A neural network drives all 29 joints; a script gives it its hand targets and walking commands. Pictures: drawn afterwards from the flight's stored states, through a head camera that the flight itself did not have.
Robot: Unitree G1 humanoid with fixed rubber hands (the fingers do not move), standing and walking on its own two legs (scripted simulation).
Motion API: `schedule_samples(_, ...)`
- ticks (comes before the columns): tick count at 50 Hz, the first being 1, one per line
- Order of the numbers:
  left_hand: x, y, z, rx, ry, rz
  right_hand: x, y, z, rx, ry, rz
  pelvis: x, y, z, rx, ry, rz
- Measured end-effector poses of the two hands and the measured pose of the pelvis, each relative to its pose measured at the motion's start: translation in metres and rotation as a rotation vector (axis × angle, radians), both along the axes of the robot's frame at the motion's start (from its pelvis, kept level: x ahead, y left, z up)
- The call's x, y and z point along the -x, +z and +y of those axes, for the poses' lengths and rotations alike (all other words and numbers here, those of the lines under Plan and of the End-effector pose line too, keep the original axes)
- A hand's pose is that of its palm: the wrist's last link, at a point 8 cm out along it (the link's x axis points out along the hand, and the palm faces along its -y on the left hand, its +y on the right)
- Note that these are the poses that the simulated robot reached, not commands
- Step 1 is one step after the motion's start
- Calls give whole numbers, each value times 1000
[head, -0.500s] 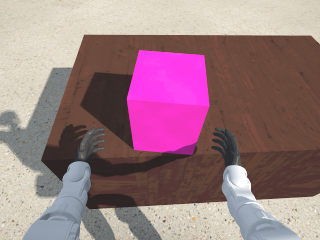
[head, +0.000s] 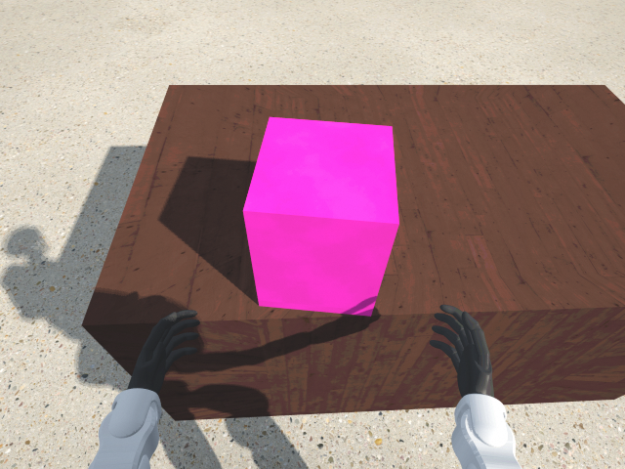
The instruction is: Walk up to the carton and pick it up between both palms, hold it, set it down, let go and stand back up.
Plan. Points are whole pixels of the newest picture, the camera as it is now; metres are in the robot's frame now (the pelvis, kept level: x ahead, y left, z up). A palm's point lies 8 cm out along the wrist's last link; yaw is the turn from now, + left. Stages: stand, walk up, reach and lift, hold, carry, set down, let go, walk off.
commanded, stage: set down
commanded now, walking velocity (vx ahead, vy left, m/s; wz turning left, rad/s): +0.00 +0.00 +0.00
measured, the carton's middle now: (322, 220) +0.49 +0.00 -0.02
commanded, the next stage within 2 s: none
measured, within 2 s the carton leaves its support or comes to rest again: neither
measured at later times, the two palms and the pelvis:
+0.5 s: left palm (140, 414) +0.20 +0.23 -0.05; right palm (473, 402) +0.20 -0.18 -0.03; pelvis +0.01 +0.00 +0.00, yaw +0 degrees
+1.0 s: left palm (138, 430) +0.18 +0.23 -0.05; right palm (476, 409) +0.20 -0.19 -0.04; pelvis +0.02 -0.01 +0.01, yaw +0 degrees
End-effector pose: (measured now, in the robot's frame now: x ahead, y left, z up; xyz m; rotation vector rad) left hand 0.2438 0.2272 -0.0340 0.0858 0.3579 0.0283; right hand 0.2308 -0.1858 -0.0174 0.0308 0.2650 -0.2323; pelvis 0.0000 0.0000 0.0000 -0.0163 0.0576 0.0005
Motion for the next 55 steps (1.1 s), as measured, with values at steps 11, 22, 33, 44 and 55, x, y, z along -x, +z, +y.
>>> schedule_samples(11,44,-5,15,-24,27,44,29,-11,5,-7,26,63,-1,2,-1,-2,0,-45)
schedule_samples(22,45,-12,9,-11,11,86,29,-13,3,-4,35,104,-4,3,-4,-5,0,-49)
schedule_samples(33,39,-15,7,-6,25,151,18,-14,1,-11,49,133,-18,6,-6,-8,0,-49)
schedule_samples(44,51,-17,8,-29,43,234,22,-21,-2,-43,39,160,-26,8,-10,-12,0,-74)
schedule_samples(55,66,-25,7,-20,49,296,38,-29,-4,-39,42,221,-20,8,-11,-14,0,-84)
